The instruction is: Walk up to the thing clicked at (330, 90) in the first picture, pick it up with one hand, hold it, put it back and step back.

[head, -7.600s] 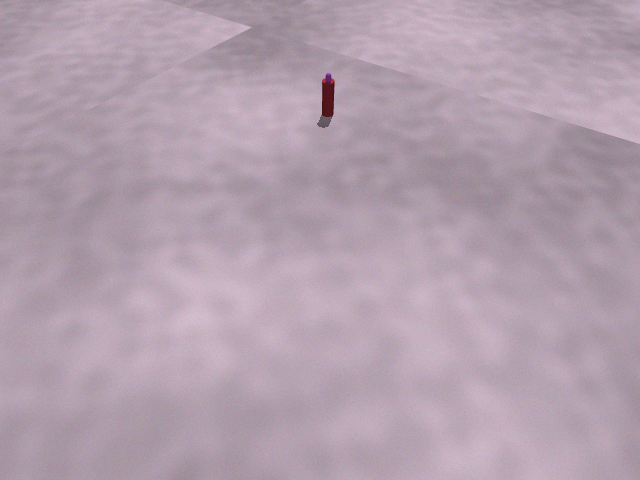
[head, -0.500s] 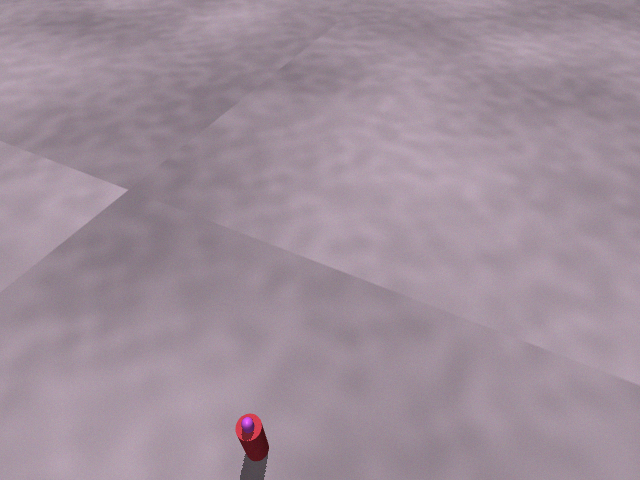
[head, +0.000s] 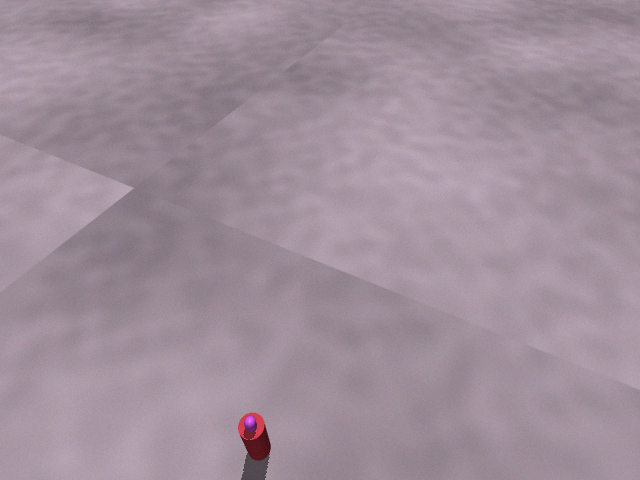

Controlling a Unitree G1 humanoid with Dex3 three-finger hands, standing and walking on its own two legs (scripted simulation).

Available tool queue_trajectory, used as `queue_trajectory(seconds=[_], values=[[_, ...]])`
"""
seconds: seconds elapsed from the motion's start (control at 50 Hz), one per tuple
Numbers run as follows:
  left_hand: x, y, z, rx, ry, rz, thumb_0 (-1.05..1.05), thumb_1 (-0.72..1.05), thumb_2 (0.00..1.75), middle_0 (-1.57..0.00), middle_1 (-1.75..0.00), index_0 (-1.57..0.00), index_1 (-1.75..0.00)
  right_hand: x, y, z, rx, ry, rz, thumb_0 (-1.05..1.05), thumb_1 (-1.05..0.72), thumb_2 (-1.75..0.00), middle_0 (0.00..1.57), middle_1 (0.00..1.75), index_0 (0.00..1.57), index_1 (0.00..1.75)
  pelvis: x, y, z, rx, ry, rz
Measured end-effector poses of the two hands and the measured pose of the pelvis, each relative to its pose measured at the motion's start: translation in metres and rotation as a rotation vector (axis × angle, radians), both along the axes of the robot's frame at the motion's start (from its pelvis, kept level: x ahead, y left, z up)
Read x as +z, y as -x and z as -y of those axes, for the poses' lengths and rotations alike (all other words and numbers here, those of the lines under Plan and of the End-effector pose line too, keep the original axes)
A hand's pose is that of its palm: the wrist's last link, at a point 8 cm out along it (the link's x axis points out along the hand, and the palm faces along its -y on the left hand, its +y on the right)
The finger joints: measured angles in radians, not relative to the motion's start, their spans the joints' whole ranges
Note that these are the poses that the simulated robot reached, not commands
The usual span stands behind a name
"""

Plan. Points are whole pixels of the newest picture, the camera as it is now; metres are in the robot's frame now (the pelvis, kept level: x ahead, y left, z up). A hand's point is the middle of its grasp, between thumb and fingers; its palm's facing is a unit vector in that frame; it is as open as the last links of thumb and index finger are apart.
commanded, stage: stand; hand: left
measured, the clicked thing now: (254, 435) +0.38 +0.18 -0.66
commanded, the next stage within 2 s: go down in 1.34 s
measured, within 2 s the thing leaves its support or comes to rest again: neither
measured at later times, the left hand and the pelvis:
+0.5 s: hand out of the picture +0.08 +0.25 -0.16, palm faces -0.03 -0.94 -0.33, open 7.4 cm; pelvis +0.01 +0.00 +0.00, yaw +0 degrees
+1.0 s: hand out of the picture +0.10 +0.25 -0.16, palm faces -0.02 -0.94 -0.33, open 7.4 cm; pelvis +0.02 +0.00 +0.00, yaw +0 degrees
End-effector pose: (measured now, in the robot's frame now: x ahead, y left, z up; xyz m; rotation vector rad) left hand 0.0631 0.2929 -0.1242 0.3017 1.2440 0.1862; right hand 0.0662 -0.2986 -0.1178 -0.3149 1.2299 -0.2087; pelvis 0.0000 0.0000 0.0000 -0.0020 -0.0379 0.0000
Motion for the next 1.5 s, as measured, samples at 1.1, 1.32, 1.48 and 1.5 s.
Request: queue_trajectory(seconds=[1.1,1.32,1.48,1.5], values=[[0.0,-0.027,-0.004,-0.001,-0.004,0.012,0.01,0.91,0.9,-0.21,-0.3,-0.2,-0.3,0.002,-0.032,-0.005,0.018,0.007,0.011,0.01,-0.9,-0.9,0.2,0.3,0.2,0.3,0.0,-0.022,-0.004,0.007,0.003,-0.012],[0.001,-0.024,-0.006,0.003,-0.006,0.015,0.01,0.91,0.9,-0.21,-0.3,-0.2,-0.3,0.001,-0.027,-0.006,0.016,0.006,0.01,0.01,-0.9,-0.9,0.2,0.3,0.2,0.3,0.0,-0.021,-0.005,0.009,0.002,-0.005],[0.003,-0.021,-0.007,0.017,-0.008,0.037,0.01,0.9,0.89,-0.21,-0.3,-0.21,-0.29,0.0,-0.023,-0.008,0.01,0.0,0.027,0.01,-0.91,-0.9,0.2,0.3,0.2,0.3,-0.001,-0.016,-0.005,0.012,0.001,-0.012],[0.003,-0.026,-0.006,0.031,-0.007,0.067,0.01,0.88,0.87,-0.21,-0.28,-0.21,-0.28,0.001,-0.024,-0.01,0.012,-0.001,0.058,0.01,-0.91,-0.9,0.2,0.3,0.2,0.3,-0.002,-0.013,-0.005,0.016,0.002,-0.024]])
